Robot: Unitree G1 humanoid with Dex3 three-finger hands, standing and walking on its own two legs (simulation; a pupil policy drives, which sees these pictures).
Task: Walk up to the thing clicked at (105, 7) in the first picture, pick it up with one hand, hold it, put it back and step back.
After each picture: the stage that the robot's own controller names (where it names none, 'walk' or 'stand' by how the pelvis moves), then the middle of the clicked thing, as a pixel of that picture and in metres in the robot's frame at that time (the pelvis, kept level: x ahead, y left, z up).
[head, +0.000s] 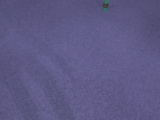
stand; (106, 2) +1.86 -0.38 -0.66
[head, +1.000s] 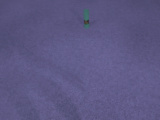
walk; (86, 19) +1.74 +0.00 -0.62
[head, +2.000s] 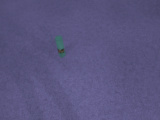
walk; (60, 47) +1.08 +0.26 -0.65
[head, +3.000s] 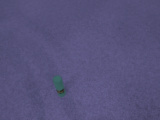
walk; (59, 86) +0.65 +0.22 -0.65
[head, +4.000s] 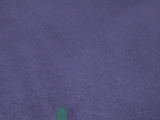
walk; (62, 118) +0.39 +0.13 -0.64
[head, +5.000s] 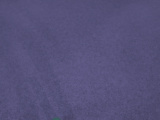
stand; out of the picture +0.33 +0.14 -0.65
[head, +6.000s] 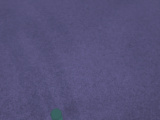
stand; (57, 119) +0.34 +0.13 -0.63
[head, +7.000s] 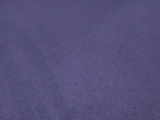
stand; out of the picture +0.30 +0.18 -0.65
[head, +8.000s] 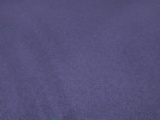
stand; out of the picture +0.33 +0.16 -0.66
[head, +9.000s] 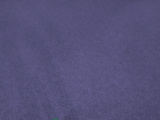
stand; out of the picture +0.32 +0.16 -0.66
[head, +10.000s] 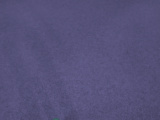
go down; out of the picture +0.32 +0.16 -0.66
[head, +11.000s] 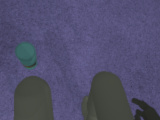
go down; (28, 58) +0.41 +0.17 -0.30
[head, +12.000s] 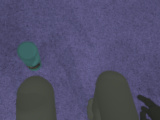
approach; (31, 58) +0.41 +0.17 -0.27
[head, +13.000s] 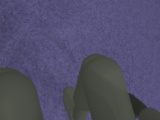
close in; out of the picture +0.41 +0.21 -0.16
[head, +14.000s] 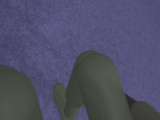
close; out of the picture +0.41 +0.22 -0.16
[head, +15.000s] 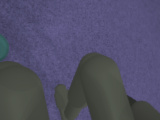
lift; out of the picture +0.36 +0.20 -0.16
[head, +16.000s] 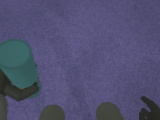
lift; (24, 75) +0.31 +0.17 +0.04
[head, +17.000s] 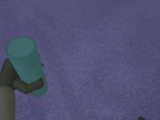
hold; (31, 72) +0.33 +0.16 +0.07
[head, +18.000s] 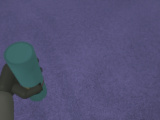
hold; (30, 77) +0.31 +0.17 +0.06
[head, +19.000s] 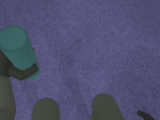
crouch; (24, 58) +0.38 +0.17 -0.02
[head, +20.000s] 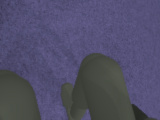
lower; out of the picture +0.41 +0.23 -0.16
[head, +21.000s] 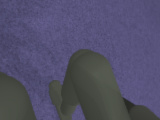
lower; out of the picture +0.43 +0.22 -0.17
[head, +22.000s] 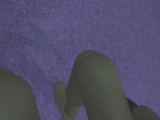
lower; out of the picture +0.43 +0.24 -0.16
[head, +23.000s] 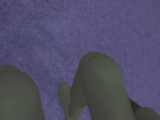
lower; out of the picture +0.41 +0.22 -0.16
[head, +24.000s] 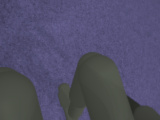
rest; out of the picture +0.42 +0.23 -0.15
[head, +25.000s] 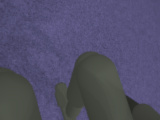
open; out of the picture +0.41 +0.22 -0.17
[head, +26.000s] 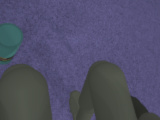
stand; (5, 47) +0.40 +0.20 -0.19
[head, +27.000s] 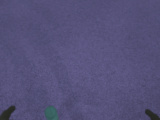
stand; (52, 117) +0.34 +0.15 -0.56
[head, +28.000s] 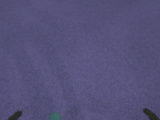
stand; out of the picture +0.35 +0.15 -0.59
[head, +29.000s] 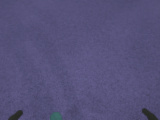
stand; out of the picture +0.34 +0.14 -0.60
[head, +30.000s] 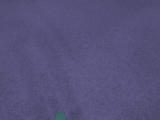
stand; out of the picture +0.38 +0.14 -0.65
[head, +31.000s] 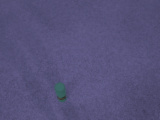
walk; (61, 93) +0.47 +0.14 -0.63
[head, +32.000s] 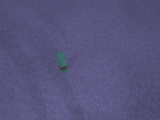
walk; (62, 63) +0.73 +0.17 -0.64
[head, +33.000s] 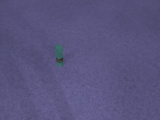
stand; (59, 56) +0.97 +0.17 -0.64
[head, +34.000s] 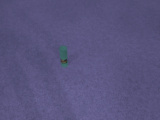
stand; (63, 57) +0.96 +0.14 -0.66
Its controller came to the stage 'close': yes
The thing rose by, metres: 0.68
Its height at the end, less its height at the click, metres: +0.00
